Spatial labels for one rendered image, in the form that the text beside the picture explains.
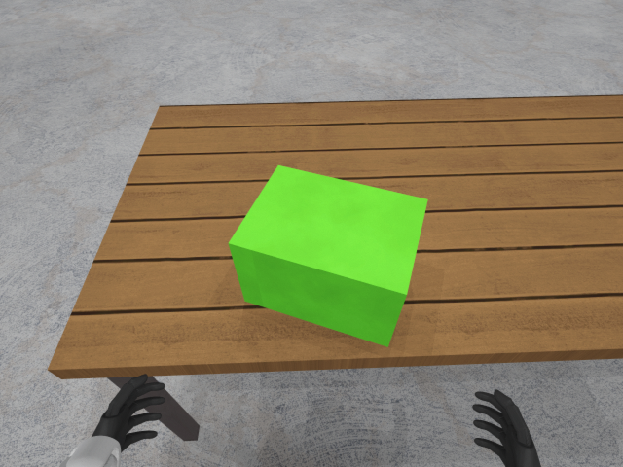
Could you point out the robot right hand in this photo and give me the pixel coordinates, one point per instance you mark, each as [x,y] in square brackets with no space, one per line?
[517,449]

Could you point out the robot left hand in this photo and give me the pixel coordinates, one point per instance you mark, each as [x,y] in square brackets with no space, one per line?
[118,420]

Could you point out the carton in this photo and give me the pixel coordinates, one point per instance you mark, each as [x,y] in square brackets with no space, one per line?
[332,252]

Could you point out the left robot forearm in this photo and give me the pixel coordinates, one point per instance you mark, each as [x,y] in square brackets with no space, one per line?
[96,451]

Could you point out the table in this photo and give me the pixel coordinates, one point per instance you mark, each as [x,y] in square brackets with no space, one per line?
[520,257]

